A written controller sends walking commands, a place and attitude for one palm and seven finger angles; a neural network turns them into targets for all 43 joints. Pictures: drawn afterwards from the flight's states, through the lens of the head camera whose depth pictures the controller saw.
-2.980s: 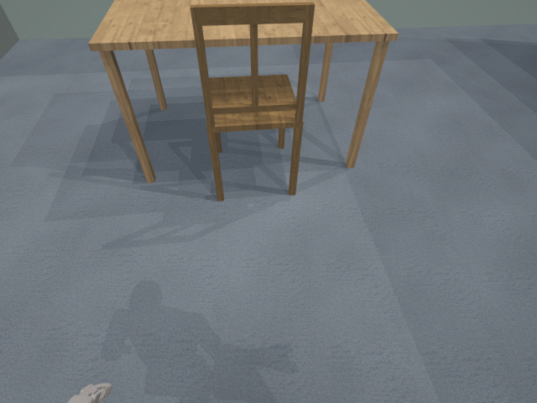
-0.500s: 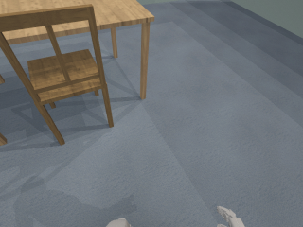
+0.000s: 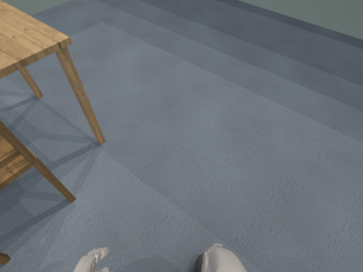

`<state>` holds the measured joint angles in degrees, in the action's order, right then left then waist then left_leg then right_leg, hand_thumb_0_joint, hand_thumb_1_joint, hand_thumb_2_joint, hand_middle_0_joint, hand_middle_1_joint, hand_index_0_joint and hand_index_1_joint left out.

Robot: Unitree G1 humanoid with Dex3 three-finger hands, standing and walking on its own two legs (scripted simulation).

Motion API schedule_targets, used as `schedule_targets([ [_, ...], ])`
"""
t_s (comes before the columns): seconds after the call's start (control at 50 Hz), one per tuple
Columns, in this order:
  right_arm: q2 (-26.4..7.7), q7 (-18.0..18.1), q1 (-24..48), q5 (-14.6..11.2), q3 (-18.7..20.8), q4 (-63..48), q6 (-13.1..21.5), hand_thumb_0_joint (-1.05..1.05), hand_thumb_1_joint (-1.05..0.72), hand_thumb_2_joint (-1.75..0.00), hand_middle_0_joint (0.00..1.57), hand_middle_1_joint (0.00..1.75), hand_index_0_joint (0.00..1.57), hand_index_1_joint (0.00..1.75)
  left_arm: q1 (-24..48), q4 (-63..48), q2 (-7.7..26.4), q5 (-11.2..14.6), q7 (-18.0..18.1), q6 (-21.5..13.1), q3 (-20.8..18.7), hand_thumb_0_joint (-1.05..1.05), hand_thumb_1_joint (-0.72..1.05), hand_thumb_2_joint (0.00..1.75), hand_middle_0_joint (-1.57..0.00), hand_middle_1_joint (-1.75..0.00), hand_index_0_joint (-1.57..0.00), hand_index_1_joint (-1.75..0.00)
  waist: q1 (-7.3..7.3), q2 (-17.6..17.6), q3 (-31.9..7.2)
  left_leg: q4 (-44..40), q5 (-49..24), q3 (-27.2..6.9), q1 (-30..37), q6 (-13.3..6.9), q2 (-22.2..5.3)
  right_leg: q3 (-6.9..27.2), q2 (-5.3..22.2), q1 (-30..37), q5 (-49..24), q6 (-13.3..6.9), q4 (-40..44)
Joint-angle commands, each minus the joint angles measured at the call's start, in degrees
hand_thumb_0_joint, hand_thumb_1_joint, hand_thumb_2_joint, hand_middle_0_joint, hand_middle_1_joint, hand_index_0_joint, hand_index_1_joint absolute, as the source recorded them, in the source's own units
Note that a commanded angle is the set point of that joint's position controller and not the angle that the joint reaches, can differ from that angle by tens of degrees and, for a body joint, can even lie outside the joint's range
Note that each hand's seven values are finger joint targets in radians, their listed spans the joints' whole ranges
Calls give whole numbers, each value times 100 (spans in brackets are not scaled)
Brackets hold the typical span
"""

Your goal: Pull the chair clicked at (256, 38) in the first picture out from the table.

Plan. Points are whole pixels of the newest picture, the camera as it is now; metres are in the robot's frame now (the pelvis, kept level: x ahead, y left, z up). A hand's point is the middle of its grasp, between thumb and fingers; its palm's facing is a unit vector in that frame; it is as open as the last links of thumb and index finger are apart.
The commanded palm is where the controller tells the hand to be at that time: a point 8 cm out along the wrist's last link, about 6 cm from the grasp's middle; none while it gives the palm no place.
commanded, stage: walk to a spot facing it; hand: left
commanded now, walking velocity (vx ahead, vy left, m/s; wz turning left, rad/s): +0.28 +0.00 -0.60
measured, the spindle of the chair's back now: out of the picture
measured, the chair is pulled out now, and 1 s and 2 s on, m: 0.00 0.00 0.00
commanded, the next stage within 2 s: turn to face it in 0.18 s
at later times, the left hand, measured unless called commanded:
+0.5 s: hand (116, 237) +0.23 +0.17 -0.16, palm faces -0.08 -0.97 -0.21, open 7.4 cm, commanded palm none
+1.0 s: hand (105, 214) +0.28 +0.21 -0.15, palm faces +0.10 -0.96 -0.25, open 7.4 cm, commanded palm none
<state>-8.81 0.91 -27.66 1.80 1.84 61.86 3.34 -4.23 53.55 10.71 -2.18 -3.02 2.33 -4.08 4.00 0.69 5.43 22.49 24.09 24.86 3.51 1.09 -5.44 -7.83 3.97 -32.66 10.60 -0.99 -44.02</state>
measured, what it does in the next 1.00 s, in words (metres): walks ahead: right foot, then left foot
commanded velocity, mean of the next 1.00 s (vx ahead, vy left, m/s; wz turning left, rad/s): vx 0.05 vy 0.00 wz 0.30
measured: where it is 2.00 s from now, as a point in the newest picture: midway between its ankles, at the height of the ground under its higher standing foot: outside the picture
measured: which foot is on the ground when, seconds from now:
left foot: down 0.00-0.08, up 0.10-0.54, down 0.56-1.00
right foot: up 0.00-0.06, down 0.08-0.58, up 0.60-1.00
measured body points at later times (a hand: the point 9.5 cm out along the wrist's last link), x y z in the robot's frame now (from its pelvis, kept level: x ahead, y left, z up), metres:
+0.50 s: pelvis +0.17 -0.01 +0.00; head +0.18 -0.01 +0.45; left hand +0.23 +0.22 -0.15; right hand +0.26 -0.26 -0.13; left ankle +0.27 +0.11 -0.70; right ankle +0.14 -0.09 -0.73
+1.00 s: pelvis +0.19 -0.01 +0.01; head +0.23 +0.00 +0.45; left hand +0.28 +0.26 -0.13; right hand +0.23 -0.26 -0.14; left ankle +0.26 +0.09 -0.73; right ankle +0.18 -0.17 -0.69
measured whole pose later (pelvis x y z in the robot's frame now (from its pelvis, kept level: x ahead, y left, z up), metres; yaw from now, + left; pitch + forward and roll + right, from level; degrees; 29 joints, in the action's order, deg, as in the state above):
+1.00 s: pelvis +0.19 -0.01 +0.01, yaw +4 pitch +1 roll -2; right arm -11.7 0.0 -14.5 1.5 3.9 55.3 -2.4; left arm -7.7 53.7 12.8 -1.0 1.3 2.8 -5.0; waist 2.4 -1.1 3.0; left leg 26.4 6.8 -4.5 -20.8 -2.7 3.0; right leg 0.4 2.0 -22.6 25.3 4.0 -49.0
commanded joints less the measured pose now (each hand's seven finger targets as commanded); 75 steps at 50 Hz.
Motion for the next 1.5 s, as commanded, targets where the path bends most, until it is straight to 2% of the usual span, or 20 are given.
schedule_targets([
  [0.0,-1156,31,-81,-34,260,-354,78,0,-90,-90,20,30,20,30,-275,-397,379,33,45,-296,-48,0,90,90,-20,-30,-20,-30,-460,-894,-450,1021,-6639,-437,360,-518,-1559,-457,-595,760,553,-361,721],
  [0.04,-1150,-55,162,-135,240,-577,50,0,-90,-90,20,30,20,30,-1714,12,978,-2,101,-439,-239,0,90,90,-20,-30,-20,-30,-1187,-385,-1422,3476,-5115,-332,-1418,-111,-1332,80,-228,3700,-405,-686,1366],
  [0.06,-736,-67,126,-219,170,-825,62,0,-90,-90,20,30,20,30,-2260,79,1597,59,186,-493,-368,0,90,90,-20,-30,-20,-30,-1269,912,-2183,5295,458,-657,-3459,265,-277,3050,1572,5339,-1905,-1450,1530],
  [0.08,-723,-2,580,-221,165,-990,56,0,-90,-90,20,30,20,30,-2328,119,1908,220,259,-424,-419,0,90,90,-20,-30,-20,-30,-1222,871,-2358,6262,1224,-1609,-4164,256,-42,3912,2048,5442,-2857,-1835,2017],
  [0.16,-660,-4,975,-77,204,-939,-124,0,-90,-90,20,30,20,30,-1049,-181,1109,212,341,-488,-183,0,90,90,-20,-30,-20,-30,-489,24,-535,5434,-393,-2327,-3636,236,-649,2203,1275,2307,-2078,-1128,2658],
  [0.22,-519,-9,669,-49,206,-851,-263,0,-90,-90,20,30,20,30,-832,-202,1012,118,355,-573,-163,0,90,90,-20,-30,-20,-30,-141,111,-486,4731,-525,-2268,-3242,337,-533,1693,908,1474,-2063,-1040,2740],
  [0.5,-473,-80,1683,-105,19,-761,-218,0,-90,-90,20,30,20,30,-1480,349,667,122,500,-452,64,0,90,90,-20,-30,-20,-30,-437,488,-553,878,-1510,-2113,-2002,78,175,953,791,2575,-2688,-488,1917],
  [0.52,-653,-79,1393,-86,59,-671,-213,0,-90,-90,20,30,20,30,-1507,339,654,145,513,-416,53,0,90,90,-20,-30,-20,-30,-337,152,-662,502,-2483,-2279,-1481,-7,70,774,694,2375,-2235,-292,1391],
  [0.56,-1320,-54,1033,-46,187,-664,-251,0,-90,-90,20,30,20,30,-1730,213,336,218,516,-348,95,0,90,90,-20,-30,-20,-30,-351,-1572,-889,121,-5204,-4111,-562,-1003,-1567,105,-137,1034,1704,311,-159],
  [0.58,-1309,-13,1082,-64,179,-659,-320,0,-90,-90,20,30,20,30,-1602,178,409,177,533,-311,110,0,90,90,-20,-30,-20,-30,-347,-1441,-760,-297,-4614,-4477,-837,-1356,-1734,427,-193,845,2725,353,-980],
  [0.7,-1152,30,1481,-63,257,-926,-344,0,-90,-90,20,30,20,30,-1053,64,486,107,423,-166,-76,0,90,90,-20,-30,-20,-30,-388,-504,-784,-602,-2524,-3994,-1448,-1124,-923,764,6,475,1457,424,-1799],
  [1.0,-1512,-55,1383,-21,559,-1142,-512,0,-90,-90,20,30,20,30,-704,-476,590,191,464,-75,-124,0,90,90,-20,-30,-20,-30,-300,-1098,-1016,-459,-1791,-5012,-1796,-1034,-448,793,-429,1446,1410,430,449],
  [1.04,-1462,-88,1612,-48,576,-1245,-553,0,-90,-90,20,30,20,30,-1161,-387,696,213,488,-90,-163,0,90,90,-20,-30,-20,-30,-543,-962,-1060,-330,-1211,-4848,-2512,-712,-167,700,-422,2554,753,342,1697],
  [1.06,-1255,-116,1655,-86,567,-1308,-586,0,-90,-90,20,30,20,30,-1408,-371,952,174,517,-120,-221,0,90,90,-20,-30,-20,-30,-663,-387,-1052,250,-514,-4459,-3317,-381,214,1093,90,3343,778,161,2589],
  [1.08,-796,-114,1520,-125,507,-1405,-593,0,-90,-90,20,30,20,30,-1349,-480,1549,60,556,-162,-315,0,90,90,-20,-30,-20,-30,-689,1544,-919,1955,417,-3214,-4457,126,998,2851,1777,3720,1830,-370,3480],
  [1.1,-1065,-102,1680,-41,560,-1458,-579,0,-90,-90,20,30,20,30,-880,-656,1682,99,569,-108,-250,0,90,90,-20,-30,-20,-30,-628,1548,-575,3280,740,-2909,-4325,176,916,3160,2556,2423,1695,-720,3528],
  [1.14,-1077,-183,1473,10,564,-1297,-687,0,-90,-90,20,30,20,30,-41,-888,1222,130,562,-173,-159,0,90,90,-20,-30,-20,-30,-174,1134,-234,4358,56,-2967,-3842,143,587,2104,1793,1462,1251,-497,3412],
  [1.22,-919,-260,1313,-34,483,-1129,-681,0,-90,-90,20,30,20,30,-372,-760,906,135,511,-283,-20,0,90,90,-20,-30,-20,-30,-174,774,-86,4756,-596,-2526,-3995,339,441,768,1225,2156,-958,-326,2670],
  [1.3,-946,-249,1838,-48,431,-1278,-710,0,-90,-90,20,30,20,30,-1124,-548,1018,124,506,-289,-39,0,90,90,-20,-30,-20,-30,-516,946,-290,4352,-371,-2368,-4018,449,336,631,1436,2870,-1955,-415,2438],
  [1.48,-908,-254,2284,-119,260,-1476,-578,0,-90,-90,20,30,20,30,-1320,-421,1458,45,478,-190,-186,0,90,90,-20,-30,-20,-30,-650,1337,-751,1814,36,-1774,-2620,185,397,143,1772,3059,-2844,-456,1675],
])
